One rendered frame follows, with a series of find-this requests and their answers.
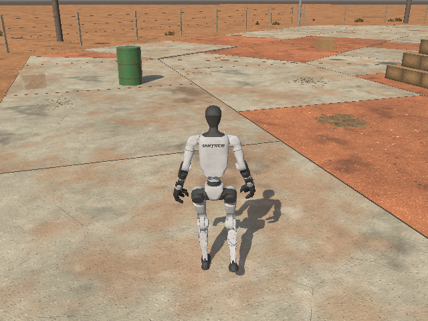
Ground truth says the left robot upper arm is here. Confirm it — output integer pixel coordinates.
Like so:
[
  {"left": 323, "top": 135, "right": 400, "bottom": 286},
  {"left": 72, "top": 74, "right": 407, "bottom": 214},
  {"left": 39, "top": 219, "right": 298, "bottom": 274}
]
[{"left": 181, "top": 134, "right": 200, "bottom": 172}]

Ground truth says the robot right forearm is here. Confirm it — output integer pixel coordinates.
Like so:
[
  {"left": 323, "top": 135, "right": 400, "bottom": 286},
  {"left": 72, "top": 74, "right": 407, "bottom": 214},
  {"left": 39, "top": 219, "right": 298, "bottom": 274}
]
[{"left": 240, "top": 161, "right": 254, "bottom": 187}]

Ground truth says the right robot upper arm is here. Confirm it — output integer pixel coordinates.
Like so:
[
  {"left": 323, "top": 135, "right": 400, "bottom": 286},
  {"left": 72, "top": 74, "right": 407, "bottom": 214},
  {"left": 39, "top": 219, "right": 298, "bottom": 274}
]
[{"left": 227, "top": 134, "right": 246, "bottom": 171}]

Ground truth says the left robot foot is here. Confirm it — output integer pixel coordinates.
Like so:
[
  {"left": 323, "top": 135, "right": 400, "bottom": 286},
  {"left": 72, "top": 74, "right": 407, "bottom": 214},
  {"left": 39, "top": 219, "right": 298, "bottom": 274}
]
[{"left": 201, "top": 254, "right": 211, "bottom": 270}]

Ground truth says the robot foot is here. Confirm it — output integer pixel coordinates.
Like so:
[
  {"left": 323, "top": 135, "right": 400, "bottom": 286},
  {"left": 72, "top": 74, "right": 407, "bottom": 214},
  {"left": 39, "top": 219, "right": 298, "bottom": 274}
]
[
  {"left": 229, "top": 261, "right": 239, "bottom": 272},
  {"left": 201, "top": 254, "right": 211, "bottom": 270}
]

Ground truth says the robot right hand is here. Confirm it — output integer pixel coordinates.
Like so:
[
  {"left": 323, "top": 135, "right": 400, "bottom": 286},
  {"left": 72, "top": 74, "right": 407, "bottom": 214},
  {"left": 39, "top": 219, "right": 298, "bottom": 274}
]
[{"left": 240, "top": 184, "right": 255, "bottom": 199}]

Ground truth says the robot left forearm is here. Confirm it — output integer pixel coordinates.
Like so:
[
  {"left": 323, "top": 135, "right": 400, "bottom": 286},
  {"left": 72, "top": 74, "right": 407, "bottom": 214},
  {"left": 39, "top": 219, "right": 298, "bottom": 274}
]
[{"left": 175, "top": 162, "right": 188, "bottom": 190}]

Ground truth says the right robot foot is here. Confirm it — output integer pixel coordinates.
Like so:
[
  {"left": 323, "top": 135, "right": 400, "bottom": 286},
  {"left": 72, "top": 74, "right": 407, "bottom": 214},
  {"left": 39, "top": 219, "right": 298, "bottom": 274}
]
[{"left": 229, "top": 261, "right": 239, "bottom": 272}]

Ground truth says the robot left hand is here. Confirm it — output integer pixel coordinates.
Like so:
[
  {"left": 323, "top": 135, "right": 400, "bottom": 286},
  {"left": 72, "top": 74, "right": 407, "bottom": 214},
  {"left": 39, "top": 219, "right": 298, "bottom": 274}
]
[{"left": 173, "top": 188, "right": 189, "bottom": 203}]

